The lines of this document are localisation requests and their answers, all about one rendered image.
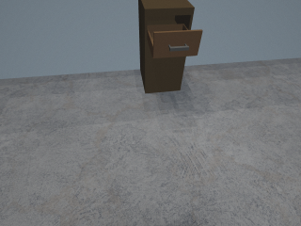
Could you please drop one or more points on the drawer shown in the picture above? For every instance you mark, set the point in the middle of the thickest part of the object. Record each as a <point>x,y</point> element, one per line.
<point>159,36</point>

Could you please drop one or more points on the cabinet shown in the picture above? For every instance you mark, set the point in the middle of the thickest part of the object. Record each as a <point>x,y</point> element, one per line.
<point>161,74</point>

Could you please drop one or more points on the handle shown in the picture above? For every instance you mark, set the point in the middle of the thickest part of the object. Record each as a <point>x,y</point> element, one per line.
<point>178,48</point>

